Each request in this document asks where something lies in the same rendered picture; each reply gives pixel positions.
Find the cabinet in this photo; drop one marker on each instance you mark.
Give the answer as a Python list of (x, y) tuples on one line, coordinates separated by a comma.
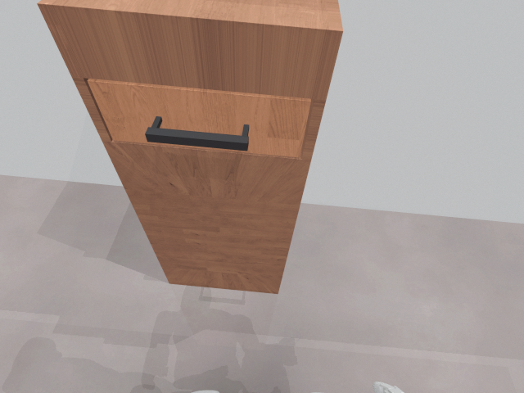
[(220, 219)]

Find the drawer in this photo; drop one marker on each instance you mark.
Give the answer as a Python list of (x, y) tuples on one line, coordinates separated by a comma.
[(276, 123)]

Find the handle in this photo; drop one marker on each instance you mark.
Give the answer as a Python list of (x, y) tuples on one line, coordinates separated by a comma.
[(197, 139)]

